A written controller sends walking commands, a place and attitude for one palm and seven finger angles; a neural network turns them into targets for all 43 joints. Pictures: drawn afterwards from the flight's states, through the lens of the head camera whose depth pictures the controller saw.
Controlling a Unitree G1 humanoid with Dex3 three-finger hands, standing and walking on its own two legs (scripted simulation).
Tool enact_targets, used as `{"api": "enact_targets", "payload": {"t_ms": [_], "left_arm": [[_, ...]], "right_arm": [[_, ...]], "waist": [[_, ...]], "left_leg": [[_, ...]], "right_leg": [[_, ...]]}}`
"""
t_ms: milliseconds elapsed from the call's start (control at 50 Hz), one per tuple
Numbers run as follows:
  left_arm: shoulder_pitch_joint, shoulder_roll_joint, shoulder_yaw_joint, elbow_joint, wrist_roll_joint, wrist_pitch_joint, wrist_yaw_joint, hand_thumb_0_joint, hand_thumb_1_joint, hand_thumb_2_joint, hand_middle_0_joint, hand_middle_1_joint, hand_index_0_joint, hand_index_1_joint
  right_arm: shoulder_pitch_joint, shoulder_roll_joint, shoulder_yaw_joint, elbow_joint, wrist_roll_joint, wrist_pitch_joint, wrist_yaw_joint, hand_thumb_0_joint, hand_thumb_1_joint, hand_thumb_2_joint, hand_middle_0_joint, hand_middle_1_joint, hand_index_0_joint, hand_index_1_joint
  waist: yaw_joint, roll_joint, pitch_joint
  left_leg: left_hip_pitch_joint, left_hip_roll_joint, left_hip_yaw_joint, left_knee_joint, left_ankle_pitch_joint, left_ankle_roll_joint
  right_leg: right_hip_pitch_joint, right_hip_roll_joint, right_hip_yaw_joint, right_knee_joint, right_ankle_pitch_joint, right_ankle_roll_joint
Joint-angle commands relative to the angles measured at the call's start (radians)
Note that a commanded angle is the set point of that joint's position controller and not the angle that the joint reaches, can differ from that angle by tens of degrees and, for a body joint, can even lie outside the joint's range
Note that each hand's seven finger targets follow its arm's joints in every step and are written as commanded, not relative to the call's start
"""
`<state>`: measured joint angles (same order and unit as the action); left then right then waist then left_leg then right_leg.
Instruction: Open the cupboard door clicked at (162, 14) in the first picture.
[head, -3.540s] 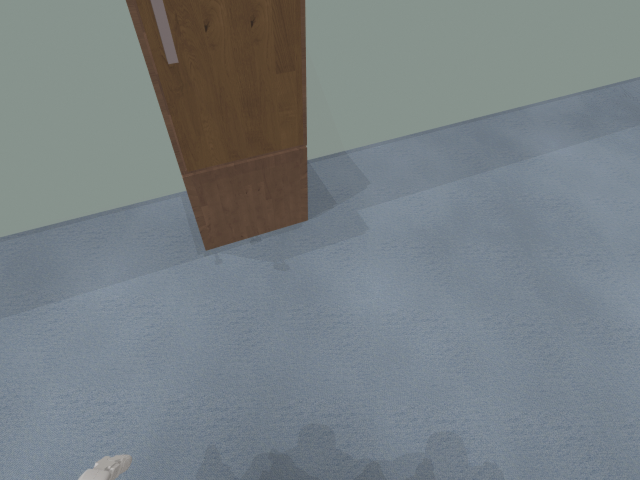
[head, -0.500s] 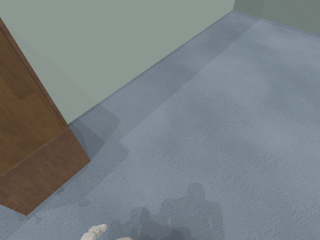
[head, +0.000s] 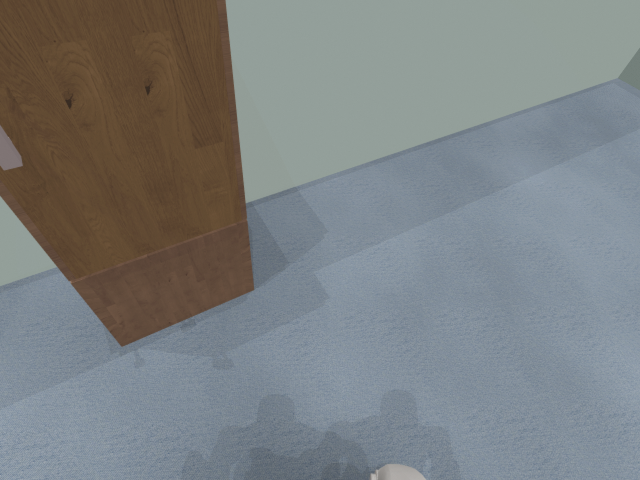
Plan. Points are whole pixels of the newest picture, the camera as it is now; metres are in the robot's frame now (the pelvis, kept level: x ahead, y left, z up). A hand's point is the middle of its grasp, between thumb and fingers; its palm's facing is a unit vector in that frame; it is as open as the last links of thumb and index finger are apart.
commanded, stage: turn to face it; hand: left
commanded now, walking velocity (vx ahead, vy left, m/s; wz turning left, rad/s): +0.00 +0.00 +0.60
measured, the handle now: out of the picture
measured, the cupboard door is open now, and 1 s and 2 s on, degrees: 0 0 0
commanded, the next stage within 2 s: take the last steps up to it in 0.72 s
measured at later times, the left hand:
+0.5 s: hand out of the picture +0.01 +0.15 -0.14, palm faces +0.32 -0.90 -0.28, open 7.4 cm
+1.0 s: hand out of the picture -0.13 +0.19 -0.18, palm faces +0.50 -0.84 -0.22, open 7.4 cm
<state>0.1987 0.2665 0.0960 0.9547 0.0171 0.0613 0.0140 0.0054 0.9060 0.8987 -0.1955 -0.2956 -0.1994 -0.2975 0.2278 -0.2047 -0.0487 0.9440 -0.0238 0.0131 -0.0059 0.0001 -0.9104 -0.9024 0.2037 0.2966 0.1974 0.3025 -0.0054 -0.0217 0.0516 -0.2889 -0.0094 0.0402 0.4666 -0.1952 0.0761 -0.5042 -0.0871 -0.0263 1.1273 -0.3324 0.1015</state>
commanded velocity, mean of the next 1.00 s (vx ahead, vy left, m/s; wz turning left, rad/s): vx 0.06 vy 0.00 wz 0.37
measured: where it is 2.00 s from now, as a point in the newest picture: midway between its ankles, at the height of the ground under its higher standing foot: outside the picture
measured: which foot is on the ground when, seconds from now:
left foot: down 0.00-0.32, up 0.34-0.74, down 0.76-1.00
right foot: up 0.00-0.30, down 0.32-0.76, up 0.78-1.00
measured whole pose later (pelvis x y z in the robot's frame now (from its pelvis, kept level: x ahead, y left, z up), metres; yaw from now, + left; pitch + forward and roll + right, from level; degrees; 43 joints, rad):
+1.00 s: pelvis -0.05 +0.00 +0.00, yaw +28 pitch +0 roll -2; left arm 0.26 0.25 0.06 1.02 0.02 0.04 0.00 0.01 0.91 0.90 -0.20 -0.30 -0.20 -0.30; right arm 0.17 -0.16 -0.02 0.97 -0.02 -0.01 -0.01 0.00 -0.91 -0.90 0.21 0.30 0.20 0.30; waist 0.02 -0.03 0.05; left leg -0.16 -0.01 0.05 0.41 -0.25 0.06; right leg -0.41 -0.09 -0.06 1.04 -0.39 0.08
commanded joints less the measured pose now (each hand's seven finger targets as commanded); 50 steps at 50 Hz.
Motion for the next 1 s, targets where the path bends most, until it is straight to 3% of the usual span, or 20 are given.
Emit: {"api": "enact_targets", "payload": {"t_ms": [0, 140, 240, 260, 280, 300, 320, 360, 380, 420, 520, 640, 680, 700, 720, 740, 760, 820, 860, 980], "left_arm": [[-0.042, 0.055, 0.006, -0.089, -0.003, -0.024, 0.005, 0.000, 0.900, 0.900, -0.200, -0.300, -0.200, -0.300], [-0.075, 0.054, -0.003, -0.117, -0.010, -0.028, 0.012, 0.000, 0.900, 0.900, -0.200, -0.300, -0.200, -0.300], [0.039, 0.063, -0.004, -0.108, -0.018, -0.043, 0.020, 0.000, 0.900, 0.900, -0.200, -0.300, -0.200, -0.300], [0.083, 0.084, 0.004, -0.104, -0.015, -0.049, 0.023, 0.000, 0.900, 0.900, -0.200, -0.300, -0.200, -0.300], [0.095, 0.163, 0.020, -0.110, 0.002, -0.056, 0.030, 0.000, 0.900, 0.900, -0.200, -0.300, -0.200, -0.300], [0.058, 0.220, 0.021, -0.136, 0.009, -0.051, 0.030, 0.000, 0.900, 0.900, -0.200, -0.300, -0.200, -0.300], [-0.005, 0.192, 0.009, -0.158, 0.001, -0.049, 0.032, 0.000, 0.900, 0.900, -0.200, -0.300, -0.200, -0.300], [-0.100, 0.124, -0.002, -0.173, -0.003, -0.059, 0.029, 0.000, 0.900, 0.900, -0.200, -0.300, -0.200, -0.300], [-0.108, 0.098, -0.015, -0.171, -0.004, -0.064, 0.024, 0.000, 0.900, 0.900, -0.200, -0.300, -0.200, -0.300], [-0.048, 0.086, -0.019, -0.155, -0.002, -0.075, 0.023, 0.000, 0.900, 0.900, -0.200, -0.300, -0.200, -0.300], [0.075, 0.116, -0.014, -0.111, 0.007, -0.071, 0.021, 0.000, 0.900, 0.900, -0.200, -0.300, -0.200, -0.300], [0.112, 0.161, 0.003, -0.075, 0.018, -0.064, 0.018, 0.000, 0.900, 0.900, -0.200, -0.300, -0.200, -0.300], [0.093, 0.166, 0.006, -0.066, 0.012, -0.060, 0.018, 0.000, 0.900, 0.900, -0.200, -0.300, -0.200, -0.300], [0.076, 0.156, 0.005, -0.064, 0.001, -0.056, 0.016, 0.000, 0.900, 0.900, -0.200, -0.300, -0.200, -0.300], [0.097, 0.109, -0.003, -0.079, -0.009, -0.050, 0.012, 0.000, 0.900, 0.900, -0.200, -0.300, -0.200, -0.300], [0.067, 0.040, -0.029, -0.108, -0.009, -0.046, 0.008, 0.000, 0.900, 0.900, -0.200, -0.300, -0.200, -0.300], [0.032, 0.056, -0.029, -0.108, -0.005, -0.033, 0.016, 0.000, 0.900, 0.900, -0.200, -0.300, -0.200, -0.300], [0.024, 0.055, -0.022, -0.050, -0.003, -0.025, 0.007, 0.000, 0.900, 0.900, -0.200, -0.300, -0.200, -0.300], [0.059, 0.047, -0.026, -0.020, 0.002, -0.033, -0.007, 0.000, 0.900, 0.900, -0.200, -0.300, -0.200, -0.300], [0.012, 0.028, -0.040, -0.007, 0.012, -0.050, -0.021, 0.000, 0.900, 0.900, -0.200, -0.300, -0.200, -0.300]], "right_arm": [[0.053, -0.200, -0.059, -0.054, 0.004, -0.012, -0.009, 0.000, -0.900, -0.900, 0.200, 0.300, 0.200, 0.300], [0.037, -0.218, -0.073, -0.058, 0.000, 0.005, -0.004, 0.000, -0.900, -0.900, 0.200, 0.300, 0.200, 0.300], [-0.041, -0.218, -0.081, -0.088, 0.005, 0.017, 0.005, 0.000, -0.900, -0.900, 0.200, 0.300, 0.200, 0.300], [-0.053, -0.196, -0.079, -0.097, 0.009, 0.019, 0.009, 0.000, -0.900, -0.900, 0.200, 0.300, 0.200, 0.300], [-0.037, -0.131, -0.073, -0.110, 0.018, 0.022, 0.014, 0.000, -0.900, -0.900, 0.200, 0.300, 0.200, 0.300], [-0.051, -0.118, -0.072, -0.132, 0.009, 0.022, 0.012, 0.000, -0.900, -0.900, 0.200, 0.300, 0.200, 0.300], [-0.056, -0.164, -0.081, -0.125, -0.003, 0.028, 0.017, 0.000, -0.900, -0.900, 0.200, 0.300, 0.200, 0.300], [-0.018, -0.143, -0.082, -0.082, -0.006, 0.049, 0.028, 0.000, -0.900, -0.900, 0.200, 0.300, 0.200, 0.300], [-0.003, -0.140, -0.077, -0.066, -0.007, 0.050, 0.033, 0.000, -0.900, -0.900, 0.200, 0.300, 0.200, 0.300], [-0.002, -0.122, -0.068, -0.064, -0.002, 0.046, 0.035, 0.000, -0.900, -0.900, 0.200, 0.300, 0.200, 0.300], [-0.101, -0.112, -0.053, -0.084, 0.002, 0.051, 0.032, 0.000, -0.900, -0.900, 0.200, 0.300, 0.200, 0.300], [-0.135, -0.087, -0.028, -0.087, 0.017, 0.029, 0.025, 0.000, -0.900, -0.900, 0.200, 0.300, 0.200, 0.300], [-0.070, -0.096, -0.025, -0.065, 0.016, 0.019, 0.019, 0.000, -0.900, -0.900, 0.200, 0.300, 0.200, 0.300], [-0.018, -0.120, -0.030, -0.049, 0.015, 0.009, 0.020, 0.000, -0.900, -0.900, 0.200, 0.300, 0.200, 0.300], [0.021, -0.206, -0.047, -0.042, 0.007, -0.004, 0.016, 0.000, -0.900, -0.900, 0.200, 0.300, 0.200, 0.300], [0.062, -0.291, -0.066, -0.040, 0.009, -0.004, 0.008, 0.000, -0.900, -0.900, 0.200, 0.300, 0.200, 0.300], [0.075, -0.295, -0.063, -0.028, 0.006, 0.007, 0.002, 0.000, -0.900, -0.900, 0.200, 0.300, 0.200, 0.300], [-0.046, -0.195, -0.031, -0.034, 0.002, -0.003, -0.019, 0.000, -0.900, -0.900, 0.200, 0.300, 0.200, 0.300], [-0.038, -0.171, -0.022, -0.029, 0.004, -0.016, -0.019, 0.000, -0.900, -0.900, 0.200, 0.300, 0.200, 0.300], [0.094, -0.140, -0.020, 0.030, 0.004, -0.043, -0.021, 0.000, -0.900, -0.900, 0.200, 0.300, 0.200, 0.300]], "waist": [[-0.032, 0.124, -0.103], [-0.043, 0.176, -0.100], [0.012, 0.159, -0.138], [0.035, 0.105, -0.151], [0.042, -0.126, -0.141], [0.044, -0.302, -0.081], [0.018, -0.183, -0.052], [-0.036, -0.159, 0.014], [-0.046, -0.144, 0.039], [-0.029, -0.145, 0.011], [0.031, -0.158, 0.002], [0.057, -0.206, -0.058], [0.022, -0.198, -0.096], [-0.012, -0.135, -0.121], [-0.029, 0.079, -0.182], [-0.050, 0.320, -0.176], [-0.063, 0.248, -0.161], [-0.015, 0.223, -0.076], [-0.007, 0.180, -0.076], [-0.035, 0.128, -0.016]], "left_leg": [[0.204, 0.245, -0.317, -0.170, 0.207, 0.082], [0.152, 0.229, -0.432, -0.146, 0.193, 0.107], [-0.004, 0.152, -0.451, -0.073, 0.179, 0.052], [-0.100, 0.104, -0.416, -0.027, 0.067, 0.003], [-0.299, -0.006, -0.276, 0.166, -0.174, -0.072], [-0.374, -0.098, -0.106, 0.423, -0.352, -0.123], [-0.314, -0.039, -0.144, 0.587, -0.329, -0.107], [-0.291, -0.001, -0.119, 0.719, -0.217, -0.119], [-0.297, 0.012, -0.095, 0.755, -0.164, -0.131], [-0.316, 0.017, -0.068, 0.747, -0.143, -0.146], [-0.282, 0.040, -0.028, 0.606, -0.197, -0.160], [-0.109, 0.025, 0.044, 0.276, -0.271, -0.135], [0.017, 0.016, 0.061, 0.098, -0.143, -0.124], [0.142, 0.029, 0.047, -0.056, 0.011, -0.113], [0.319, 0.184, -0.123, -0.111, 0.246, -0.060], [0.383, 0.402, -0.371, -0.106, 0.641, 0.048], [0.283, 0.433, -0.320, -0.094, 0.653, 0.126], [0.199, 0.297, -0.221, -0.122, 0.499, 0.092], [0.218, 0.262, -0.194, -0.159, 0.332, 0.079], [0.272, 0.268, -0.263, -0.260, 0.045, 0.102]], "right_leg": [[-0.075, -0.007, 0.032, -0.079, -0.020, 0.007], [0.026, 0.033, 0.042, -0.270, -0.103, -0.010], [0.312, 0.077, 0.024, -0.617, 0.024, -0.039], [0.437, 0.039, 0.042, -0.759, 0.089, -0.054], [0.557, -0.184, 0.255, -0.897, -0.035, -0.126], [0.439, -0.398, 0.455, -0.946, -0.051, -0.225], [0.287, -0.390, 0.378, -0.938, -0.049, -0.248], [0.212, -0.268, 0.228, -0.911, 0.028, -0.200], [0.223, -0.222, 0.134, -0.874, 0.132, -0.187], [0.313, -0.202, 0.054, -0.822, 0.296, -0.189], [0.387, -0.240, 0.033, -0.796, 0.411, -0.217], [0.428, -0.268, 0.008, -0.702, 0.595, -0.230], [0.397, -0.247, -0.032, -0.630, 0.581, -0.186], [0.340, -0.216, -0.077, -0.548, 0.513, -0.139], [0.187, -0.134, -0.134, -0.373, 0.289, -0.075], [-0.034, -0.033, -0.117, -0.197, -0.272, -0.018], [0.012, -0.040, -0.034, -0.099, -0.314, -0.035], [0.001, -0.043, 0.013, -0.029, -0.146, -0.032], [-0.003, -0.025, -0.010, -0.023, -0.089, -0.029], [-0.063, -0.020, -0.009, -0.124, -0.037, -0.032]]}}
